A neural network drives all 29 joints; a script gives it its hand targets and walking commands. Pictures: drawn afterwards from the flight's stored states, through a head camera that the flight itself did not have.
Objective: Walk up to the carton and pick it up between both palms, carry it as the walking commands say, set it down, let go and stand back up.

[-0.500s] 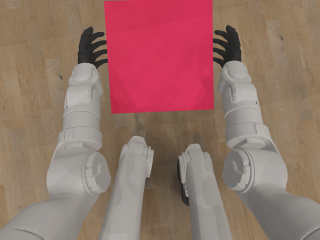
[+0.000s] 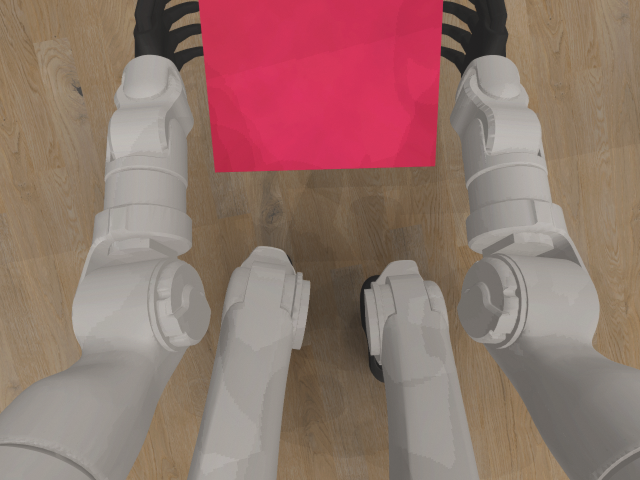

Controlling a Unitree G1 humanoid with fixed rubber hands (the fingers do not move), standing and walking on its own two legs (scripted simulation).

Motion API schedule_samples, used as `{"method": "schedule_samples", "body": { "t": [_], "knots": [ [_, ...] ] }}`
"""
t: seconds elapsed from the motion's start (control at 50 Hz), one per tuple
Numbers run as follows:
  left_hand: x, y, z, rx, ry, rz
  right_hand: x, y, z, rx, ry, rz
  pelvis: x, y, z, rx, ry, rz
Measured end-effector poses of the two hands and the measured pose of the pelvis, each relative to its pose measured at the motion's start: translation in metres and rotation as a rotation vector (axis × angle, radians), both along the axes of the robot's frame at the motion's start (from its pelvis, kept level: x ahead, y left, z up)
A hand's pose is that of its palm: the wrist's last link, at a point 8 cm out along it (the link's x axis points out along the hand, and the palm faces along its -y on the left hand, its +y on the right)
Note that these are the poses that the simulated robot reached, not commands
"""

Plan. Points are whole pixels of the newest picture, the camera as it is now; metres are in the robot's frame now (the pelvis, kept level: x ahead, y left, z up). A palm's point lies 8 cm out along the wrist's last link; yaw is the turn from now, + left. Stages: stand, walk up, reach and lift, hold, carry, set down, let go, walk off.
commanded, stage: set down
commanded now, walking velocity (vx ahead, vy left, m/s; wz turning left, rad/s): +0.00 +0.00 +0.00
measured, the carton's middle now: (321, 60) +0.54 +0.06 -0.21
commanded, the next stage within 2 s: none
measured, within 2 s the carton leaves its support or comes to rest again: rests again in 1.40 s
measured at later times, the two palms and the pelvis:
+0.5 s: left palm (188, 68) +0.51 +0.22 -0.20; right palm (459, 73) +0.55 -0.11 -0.20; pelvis +0.01 +0.00 -0.04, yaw +0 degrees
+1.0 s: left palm (195, 77) +0.51 +0.22 -0.23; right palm (452, 79) +0.55 -0.11 -0.23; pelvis +0.00 +0.00 -0.07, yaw +0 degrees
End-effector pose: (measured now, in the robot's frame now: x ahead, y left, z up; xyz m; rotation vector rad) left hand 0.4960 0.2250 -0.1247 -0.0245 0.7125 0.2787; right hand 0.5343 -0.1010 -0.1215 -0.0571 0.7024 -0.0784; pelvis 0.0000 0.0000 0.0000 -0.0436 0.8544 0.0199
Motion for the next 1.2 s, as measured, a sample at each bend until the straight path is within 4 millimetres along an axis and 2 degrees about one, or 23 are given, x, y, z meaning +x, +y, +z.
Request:
{"method": "schedule_samples", "body": {
  "t": [0.3,0.46,0.66,0.92,1.2],
  "knots": [
    [0.011,-0.001,-0.049,0.014,0.025,-0.029,0.008,-0.003,-0.052,0.011,0.022,0.003,0.002,0.003,-0.031,0.006,-0.050,-0.018],
    [0.016,-0.005,-0.069,0.007,0.053,-0.057,0.011,-0.010,-0.077,0.001,0.049,0.017,0.005,0.000,-0.041,0.021,-0.091,-0.026],
    [0.014,0.001,-0.098,-0.003,0.077,-0.058,0.016,-0.005,-0.102,0.000,0.073,0.051,0.010,-0.003,-0.052,0.029,-0.144,-0.035],
    [0.017,-0.003,-0.108,-0.011,0.063,-0.067,0.014,-0.010,-0.112,0.003,0.060,0.046,0.006,-0.002,-0.066,0.032,-0.213,-0.035],
    [0.011,-0.001,-0.115,-0.014,0.088,-0.086,0.009,-0.010,-0.119,-0.003,0.085,0.072,-0.002,-0.002,-0.071,0.035,-0.257,-0.036]
  ]
}}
